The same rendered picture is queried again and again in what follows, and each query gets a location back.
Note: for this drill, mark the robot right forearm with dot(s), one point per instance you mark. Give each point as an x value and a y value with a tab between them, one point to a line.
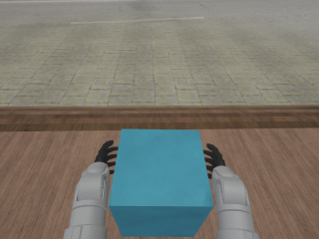
232	203

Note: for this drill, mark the robot right hand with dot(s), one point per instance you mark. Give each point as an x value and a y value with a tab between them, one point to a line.
215	160

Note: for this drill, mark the robot left forearm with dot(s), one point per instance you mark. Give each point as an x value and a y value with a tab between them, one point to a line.
90	204

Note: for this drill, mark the carton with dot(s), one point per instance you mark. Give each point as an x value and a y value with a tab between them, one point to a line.
160	185

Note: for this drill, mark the robot left hand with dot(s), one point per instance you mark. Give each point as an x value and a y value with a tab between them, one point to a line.
104	157

